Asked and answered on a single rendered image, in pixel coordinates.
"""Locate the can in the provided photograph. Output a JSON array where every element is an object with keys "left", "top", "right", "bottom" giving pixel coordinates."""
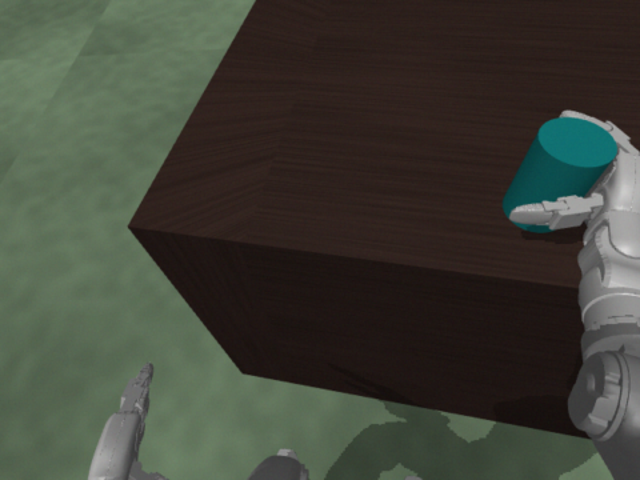
[{"left": 502, "top": 117, "right": 617, "bottom": 233}]

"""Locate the right robot hand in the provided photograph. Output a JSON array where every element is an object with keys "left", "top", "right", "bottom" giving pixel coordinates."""
[{"left": 509, "top": 110, "right": 640, "bottom": 230}]

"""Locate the left robot hand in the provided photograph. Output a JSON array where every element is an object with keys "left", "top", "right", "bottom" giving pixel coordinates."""
[{"left": 88, "top": 362, "right": 169, "bottom": 480}]

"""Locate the right robot arm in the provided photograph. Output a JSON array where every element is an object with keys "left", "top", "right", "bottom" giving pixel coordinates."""
[{"left": 568, "top": 210, "right": 640, "bottom": 480}]

